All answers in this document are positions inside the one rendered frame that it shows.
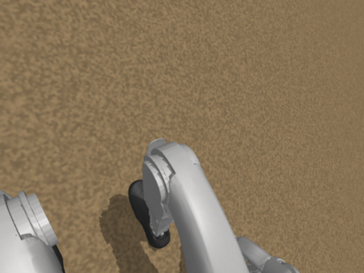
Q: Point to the right robot arm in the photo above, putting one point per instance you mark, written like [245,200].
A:
[277,265]

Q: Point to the left robot foot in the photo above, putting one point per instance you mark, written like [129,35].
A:
[60,258]

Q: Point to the right robot hand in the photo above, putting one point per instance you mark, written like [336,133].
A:
[255,256]

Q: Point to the right robot foot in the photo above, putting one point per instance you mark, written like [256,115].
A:
[141,212]

